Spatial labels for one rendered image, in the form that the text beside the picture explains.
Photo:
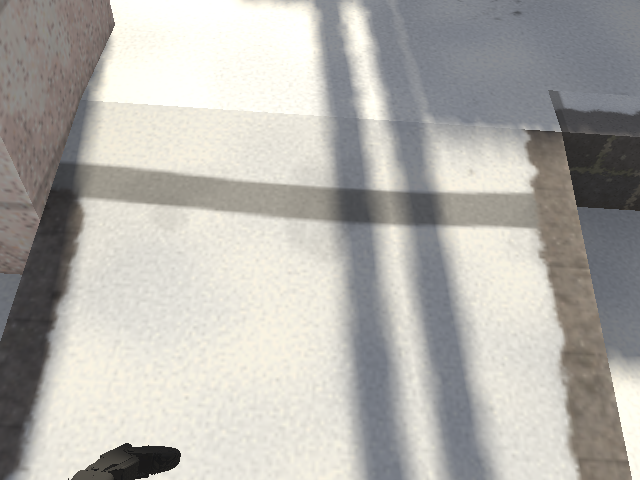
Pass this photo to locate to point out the robot left hand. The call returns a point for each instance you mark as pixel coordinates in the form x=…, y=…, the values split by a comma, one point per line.
x=129, y=463

